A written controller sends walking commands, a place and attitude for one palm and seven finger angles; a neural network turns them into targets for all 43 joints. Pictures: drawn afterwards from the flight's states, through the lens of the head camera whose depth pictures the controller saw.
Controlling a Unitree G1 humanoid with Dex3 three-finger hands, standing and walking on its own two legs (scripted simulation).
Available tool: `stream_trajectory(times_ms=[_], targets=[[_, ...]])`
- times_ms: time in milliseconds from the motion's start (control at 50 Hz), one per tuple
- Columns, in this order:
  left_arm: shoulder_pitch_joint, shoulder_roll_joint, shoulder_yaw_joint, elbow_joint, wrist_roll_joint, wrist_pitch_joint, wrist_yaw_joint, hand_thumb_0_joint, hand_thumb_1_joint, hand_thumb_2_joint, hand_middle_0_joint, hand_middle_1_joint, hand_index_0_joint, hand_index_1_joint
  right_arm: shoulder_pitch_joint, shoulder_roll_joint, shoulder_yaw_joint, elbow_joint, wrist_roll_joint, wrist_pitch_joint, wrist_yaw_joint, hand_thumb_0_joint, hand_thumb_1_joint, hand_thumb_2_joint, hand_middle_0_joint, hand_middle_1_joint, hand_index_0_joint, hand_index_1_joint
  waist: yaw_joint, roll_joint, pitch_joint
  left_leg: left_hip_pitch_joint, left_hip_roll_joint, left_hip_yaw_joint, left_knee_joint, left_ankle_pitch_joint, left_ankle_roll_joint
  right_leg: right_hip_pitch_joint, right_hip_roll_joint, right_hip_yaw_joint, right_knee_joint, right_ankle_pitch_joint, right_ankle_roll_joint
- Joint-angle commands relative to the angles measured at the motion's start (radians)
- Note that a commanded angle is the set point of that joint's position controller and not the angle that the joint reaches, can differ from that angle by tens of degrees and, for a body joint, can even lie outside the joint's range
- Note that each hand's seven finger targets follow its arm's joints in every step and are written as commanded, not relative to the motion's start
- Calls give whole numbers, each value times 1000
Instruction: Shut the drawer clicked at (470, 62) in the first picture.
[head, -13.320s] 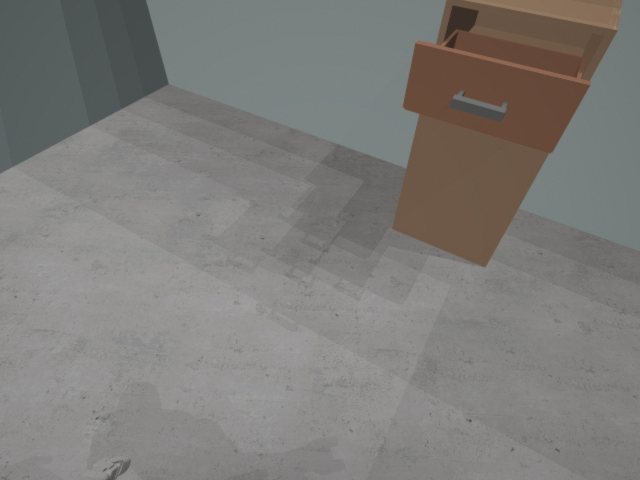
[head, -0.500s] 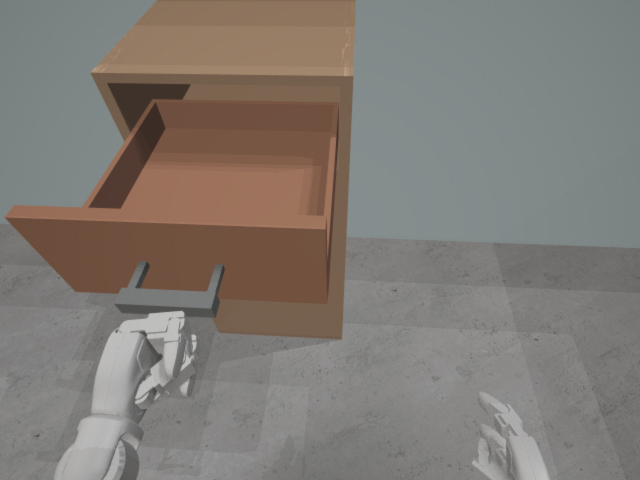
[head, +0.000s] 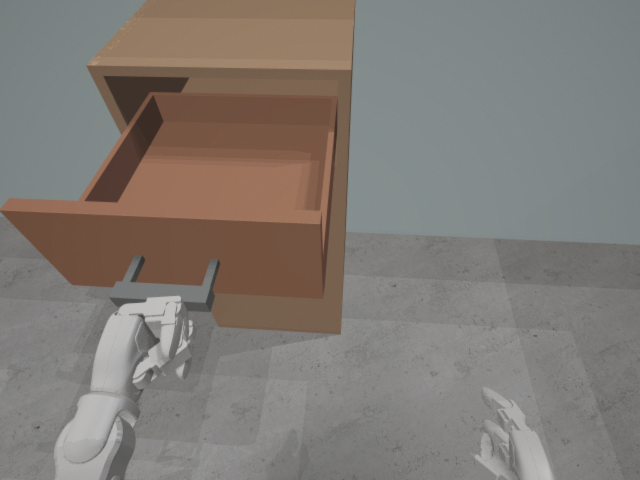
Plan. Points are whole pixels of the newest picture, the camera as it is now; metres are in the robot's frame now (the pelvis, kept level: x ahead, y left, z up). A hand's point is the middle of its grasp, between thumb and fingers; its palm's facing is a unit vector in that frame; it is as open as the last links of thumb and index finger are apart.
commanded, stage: push the drawer shut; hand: left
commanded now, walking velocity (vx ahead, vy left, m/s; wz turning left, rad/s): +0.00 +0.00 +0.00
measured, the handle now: (169, 281) +0.33 +0.20 +0.08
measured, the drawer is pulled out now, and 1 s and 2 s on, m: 0.29 0.18 0.07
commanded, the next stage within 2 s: none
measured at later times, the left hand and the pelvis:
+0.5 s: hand (190, 315) +0.29 +0.17 +0.07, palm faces -0.04 -1.00 -0.07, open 2.9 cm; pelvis -0.03 +0.00 +0.00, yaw +1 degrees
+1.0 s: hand (209, 260) +0.37 +0.17 +0.07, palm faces -0.04 -1.00 -0.06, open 3.0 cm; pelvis -0.02 +0.01 +0.00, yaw +0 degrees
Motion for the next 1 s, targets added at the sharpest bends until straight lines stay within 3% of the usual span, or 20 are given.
stream_trajectory(times_ms=[0,40,60,120,160,220,260,320,360,400,440,460,540,560,620,660,680,760,840,980], targets=[[-261,124,79,-190,-22,-80,25,0,900,900,-1400,-1600,-1400,-1600,-54,-114,-39,-138,11,-49,-9,0,-900,-900,200,300,200,300,-26,-35,-182,30,-46,-33,-119,211,25,139,18,79,-134,211,20],[-323,104,48,-182,-19,-81,24,0,900,900,-1400,-1600,-1400,-1600,-57,-114,-37,-133,11,-50,-10,0,-900,-900,200,300,200,300,-35,-22,-177,35,-48,-34,-123,186,26,125,16,79,-139,180,20],[-340,128,65,-179,-13,-85,30,0,900,900,-1400,-1600,-1400,-1600,-55,-119,-41,-128,11,-48,-12,0,-900,-900,200,300,200,300,-38,-46,-182,32,-44,-37,-123,186,29,125,17,81,-142,171,21],[-399,106,35,-159,-12,-82,26,0,900,900,-1400,-1600,-1400,-1600,-54,-119,-39,-119,12,-50,-14,0,-900,-900,200,300,200,300,-42,-14,-194,52,-45,-42,-130,169,26,111,16,77,-142,155,19],[-442,138,53,-135,-8,-83,30,0,900,900,-1400,-1600,-1400,-1600,-54,-125,-39,-107,13,-46,-17,0,-900,-900,200,300,200,300,-50,-43,-187,38,-43,-47,-132,145,29,105,16,82,-151,119,20],[-542,118,26,-94,-11,-80,24,0,900,900,-1400,-1600,-1400,-1600,-58,-125,-34,-98,16,-44,-22,0,-900,-900,200,300,200,300,-56,-30,-192,45,-45,-52,-141,97,28,87,17,86,-158,64,20],[-587,156,47,-49,-10,-76,27,0,900,900,-1400,-1600,-1400,-1600,-59,-132,-32,-89,19,-37,-28,0,-900,-900,200,300,200,300,-63,-55,-171,25,-42,-54,-146,58,29,79,17,92,-169,14,20],[-694,129,15,-3,-18,-71,26,0,900,900,-1400,-1600,-1400,-1600,-66,-129,-25,-85,25,-34,-35,0,-900,-900,200,300,200,300,-69,-25,-175,29,-46,-56,-156,2,26,63,16,97,-174,-34,19],[-745,158,30,32,-14,-70,34,0,900,900,-1400,-1600,-1400,-1600,-60,-135,-23,-77,24,-29,-40,0,-900,-900,200,300,200,300,-72,-29,-180,23,-44,-59,-161,-15,28,61,17,97,-172,-46,18],[-773,179,57,77,-17,-67,37,0,900,900,-1400,-1600,-1400,-1600,-57,-135,-24,-74,26,-24,-41,0,-900,-900,200,300,200,300,-63,-31,-201,25,-46,-57,-163,-7,25,81,16,103,-175,-41,17],[-818,151,27,93,-14,-69,35,0,900,900,-1400,-1600,-1400,-1600,-58,-132,-21,-76,27,-23,-40,0,-900,-900,200,300,200,300,-65,-10,-223,41,-47,-58,-168,1,24,81,16,98,-170,-26,15],[-837,161,33,120,-11,-68,40,0,900,900,-1400,-1600,-1400,-1600,-54,-134,-21,-72,26,-21,-40,0,-900,-900,200,300,200,300,-72,-33,-215,32,-44,-60,-167,-1,27,77,16,100,-174,-28,17],[-929,159,29,193,-7,-75,45,0,900,900,-1400,-1600,-1400,-1600,-41,-136,-21,-63,26,-12,-38,0,-900,-900,200,300,200,300,-70,-9,-211,40,-46,-60,-175,-1,22,69,18,97,-170,-15,12],[-936,179,41,229,1,-78,51,0,900,900,-1400,-1600,-1400,-1600,-31,-141,-21,-58,25,-7,-36,0,-900,-900,200,300,200,300,-74,-50,-201,22,-42,-64,-177,-9,25,69,19,97,-172,-26,15],[-988,157,28,254,5,-89,56,0,900,900,-1400,-1600,-1400,-1600,-20,-139,-25,-59,23,0,-30,0,-900,-900,200,300,200,300,-69,-22,-236,46,-44,-60,-178,17,23,74,19,93,-163,8,12],[-994,204,65,296,13,-98,61,0,900,900,-1400,-1600,-1400,-1600,-4,-146,-28,-51,20,9,-28,0,-900,-900,200,300,200,300,-66,-58,-244,27,-43,-62,-176,33,26,96,21,99,-164,17,14],[-994,181,54,319,14,-99,57,0,900,900,-1400,-1600,-1400,-1600,-4,-142,-27,-54,20,15,-25,0,-900,-900,200,300,200,300,-63,-40,-242,25,-46,-53,-176,34,25,99,21,103,-168,19,14],[-1069,222,86,374,18,-115,54,0,900,900,-1400,-1600,-1400,-1600,16,-147,-31,-43,18,32,-22,0,-900,-900,200,300,200,300,-70,-60,-251,15,-44,-52,-173,42,29,106,24,108,-170,30,15],[-1105,251,120,417,19,-127,44,0,900,900,-1400,-1600,-1400,-1600,36,-145,-37,-36,16,51,-19,0,-900,-900,200,300,200,300,-66,-24,-287,29,-47,-41,-165,98,26,131,23,113,-164,100,13],[-1172,229,108,497,24,-144,36,0,900,900,-1400,-1600,-1400,-1600,73,-148,-41,-25,11,74,-10,0,-900,-900,200,300,200,300,-79,-20,-301,48,-43,-44,-160,147,26,116,32,99,-147,168,10]])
